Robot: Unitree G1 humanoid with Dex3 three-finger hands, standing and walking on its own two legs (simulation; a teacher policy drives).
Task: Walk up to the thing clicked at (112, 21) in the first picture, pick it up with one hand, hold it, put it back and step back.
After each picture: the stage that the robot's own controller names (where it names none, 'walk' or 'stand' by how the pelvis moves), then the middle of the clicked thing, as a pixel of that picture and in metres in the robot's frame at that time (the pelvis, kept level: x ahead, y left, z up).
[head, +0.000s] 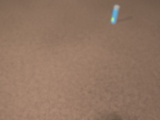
stand; (115, 14) +1.95 -0.47 -0.66
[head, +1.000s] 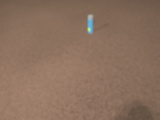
walk; (90, 24) +1.86 -0.01 -0.63
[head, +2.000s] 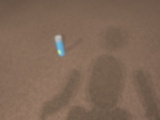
walk; (60, 46) +1.29 +0.33 -0.65
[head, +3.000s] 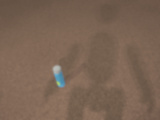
walk; (59, 76) +0.88 +0.28 -0.65
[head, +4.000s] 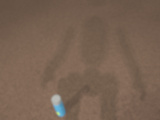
walk; (58, 106) +0.57 +0.24 -0.64
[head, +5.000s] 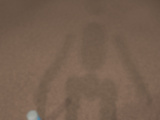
stand; out of the picture +0.47 +0.40 -0.63
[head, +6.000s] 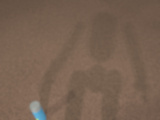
stand; (38, 112) +0.50 +0.33 -0.63
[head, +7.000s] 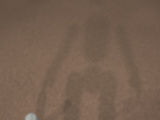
stand; out of the picture +0.45 +0.35 -0.65
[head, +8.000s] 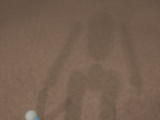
stand; out of the picture +0.46 +0.35 -0.66
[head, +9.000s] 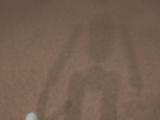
stand; out of the picture +0.45 +0.35 -0.66
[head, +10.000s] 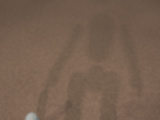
stand; out of the picture +0.45 +0.35 -0.66
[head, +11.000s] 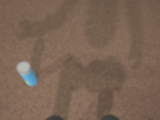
go down; (28, 74) +0.52 +0.32 -0.48
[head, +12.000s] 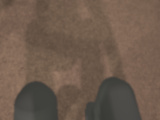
go down; out of the picture +0.53 +0.35 -0.23
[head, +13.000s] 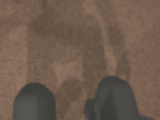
go down; out of the picture +0.54 +0.35 -0.25
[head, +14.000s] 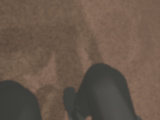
close in; out of the picture +0.52 +0.39 -0.19
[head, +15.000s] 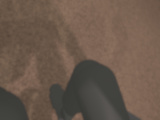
close; out of the picture +0.51 +0.40 -0.18
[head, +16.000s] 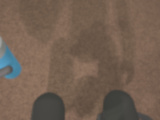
lift; (1, 59) +0.39 +0.26 -0.04
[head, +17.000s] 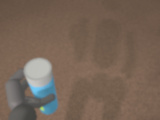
hold; (44, 90) +0.32 +0.14 +0.04
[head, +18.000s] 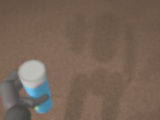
hold; (38, 90) +0.33 +0.16 +0.02
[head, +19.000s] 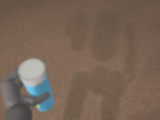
hold; (39, 89) +0.33 +0.16 +0.02
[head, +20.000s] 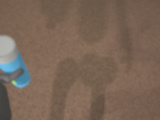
crouch; (13, 66) +0.41 +0.22 -0.04
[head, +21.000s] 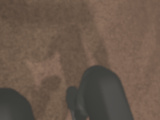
lower; out of the picture +0.54 +0.33 -0.11
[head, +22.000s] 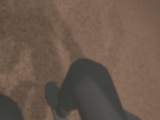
lower; out of the picture +0.49 +0.35 -0.20
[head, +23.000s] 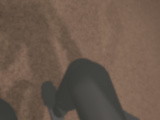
lower; out of the picture +0.50 +0.36 -0.20
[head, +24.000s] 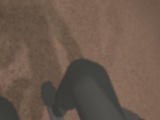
lower; out of the picture +0.49 +0.36 -0.20
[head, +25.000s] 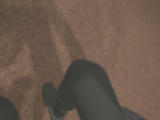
lower; out of the picture +0.49 +0.35 -0.19
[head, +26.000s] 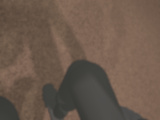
open; out of the picture +0.50 +0.35 -0.21
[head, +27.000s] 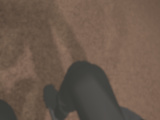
withdraw; out of the picture +0.49 +0.35 -0.21
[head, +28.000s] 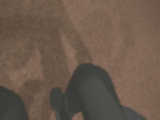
withdraw; out of the picture +0.50 +0.34 -0.22
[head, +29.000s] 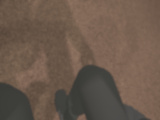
rise; out of the picture +0.50 +0.33 -0.22
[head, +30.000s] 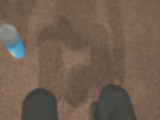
walk; (13, 44) +0.52 +0.28 -0.33
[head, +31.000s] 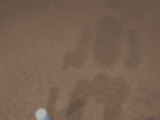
stand; out of the picture +0.45 +0.26 -0.59
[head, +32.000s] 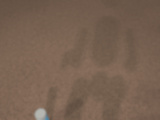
stand; out of the picture +0.45 +0.26 -0.60
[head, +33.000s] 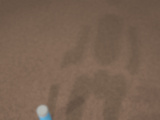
stand; (45, 117) +0.46 +0.26 -0.60
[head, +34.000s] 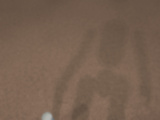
stand; out of the picture +0.47 +0.27 -0.66
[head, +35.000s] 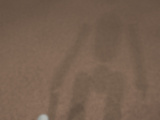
stand; out of the picture +0.44 +0.28 -0.66
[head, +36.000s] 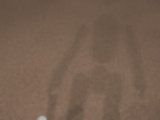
walk; out of the picture +0.43 +0.28 -0.66
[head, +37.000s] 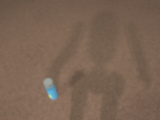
walk; (51, 89) +0.65 +0.30 -0.64
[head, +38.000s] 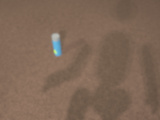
stand; (56, 45) +1.06 +0.24 -0.63
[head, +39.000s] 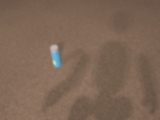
stand; (55, 56) +1.06 +0.27 -0.63
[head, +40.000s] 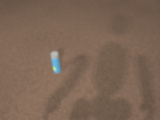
stand; (55, 62) +1.04 +0.26 -0.66
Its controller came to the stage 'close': yes
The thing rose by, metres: 0.66
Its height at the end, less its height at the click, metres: +0.00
